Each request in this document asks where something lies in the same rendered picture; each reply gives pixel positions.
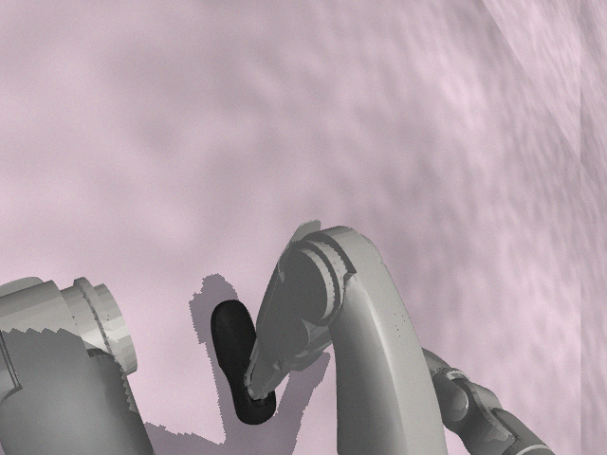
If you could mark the right robot arm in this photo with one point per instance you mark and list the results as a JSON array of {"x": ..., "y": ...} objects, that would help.
[{"x": 475, "y": 414}]

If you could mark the right robot hand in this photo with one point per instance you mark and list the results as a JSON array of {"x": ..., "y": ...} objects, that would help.
[{"x": 434, "y": 362}]

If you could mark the right robot foot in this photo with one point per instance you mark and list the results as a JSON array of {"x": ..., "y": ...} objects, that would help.
[{"x": 233, "y": 336}]

